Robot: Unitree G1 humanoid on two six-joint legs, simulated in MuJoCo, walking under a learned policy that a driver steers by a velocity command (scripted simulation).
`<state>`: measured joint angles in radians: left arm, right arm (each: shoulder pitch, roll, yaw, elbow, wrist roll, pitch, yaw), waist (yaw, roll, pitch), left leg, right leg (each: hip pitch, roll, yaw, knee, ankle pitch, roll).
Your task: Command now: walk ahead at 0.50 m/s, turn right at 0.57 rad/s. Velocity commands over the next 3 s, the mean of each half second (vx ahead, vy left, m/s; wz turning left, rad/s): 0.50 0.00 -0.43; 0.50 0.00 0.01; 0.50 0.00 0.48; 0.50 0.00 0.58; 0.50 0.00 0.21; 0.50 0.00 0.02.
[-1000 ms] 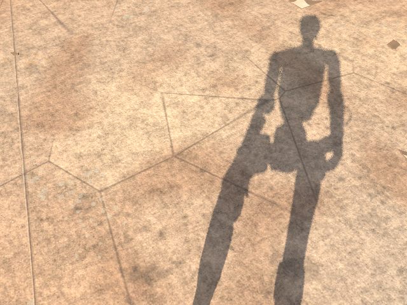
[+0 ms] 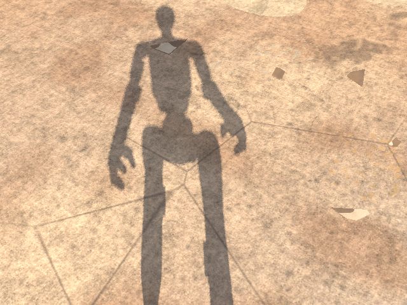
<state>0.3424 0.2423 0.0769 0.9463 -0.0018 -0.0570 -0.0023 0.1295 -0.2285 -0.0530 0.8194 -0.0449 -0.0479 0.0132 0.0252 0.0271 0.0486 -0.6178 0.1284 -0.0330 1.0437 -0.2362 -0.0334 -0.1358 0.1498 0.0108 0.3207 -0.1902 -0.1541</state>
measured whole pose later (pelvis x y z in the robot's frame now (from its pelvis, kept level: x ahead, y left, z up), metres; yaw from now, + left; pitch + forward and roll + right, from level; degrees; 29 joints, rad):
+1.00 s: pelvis +0.52 -0.06 +0.00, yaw -10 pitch +0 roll +0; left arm 0.23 0.22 0.03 0.85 0.03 -0.08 0.00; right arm 0.34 -0.25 -0.05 0.90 -0.02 -0.04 0.02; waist -0.02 0.04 0.03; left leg -0.43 0.04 -0.01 1.08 -0.31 0.06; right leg -0.21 0.02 -0.13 0.37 -0.18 -0.08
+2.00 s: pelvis +1.05 -0.04 -0.02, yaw +25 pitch +1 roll +0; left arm 0.08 0.26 0.02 0.69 0.04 -0.07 0.00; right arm 0.40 -0.31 -0.07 0.84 -0.01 -0.04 0.00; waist -0.07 0.02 0.05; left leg -0.19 -0.13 -0.15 0.99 -0.47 0.09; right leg -0.43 0.01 -0.03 0.58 -0.16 -0.03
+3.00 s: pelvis +1.50 +0.21 -0.02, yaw +30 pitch +1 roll +1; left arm 0.04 0.23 0.02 0.79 0.04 -0.06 -0.02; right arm 0.45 -0.23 -0.03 1.01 -0.01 -0.07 0.00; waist -0.05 0.00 0.05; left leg 0.06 -0.03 0.07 0.50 -0.44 0.04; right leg -0.45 0.00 -0.09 0.55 -0.11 -0.10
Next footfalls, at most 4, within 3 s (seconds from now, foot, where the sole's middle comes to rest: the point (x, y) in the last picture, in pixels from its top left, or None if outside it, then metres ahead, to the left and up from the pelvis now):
0.30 left None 0.37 0.11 -0.78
0.82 right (270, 278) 0.56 -0.15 -0.78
1.38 left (225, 201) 0.85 0.00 -0.78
1.92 right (243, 132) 1.21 -0.08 -0.78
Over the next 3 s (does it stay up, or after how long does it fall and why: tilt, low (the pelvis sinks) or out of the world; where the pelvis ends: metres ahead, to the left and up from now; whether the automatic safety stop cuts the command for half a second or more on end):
stays up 1.50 0.21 -0.02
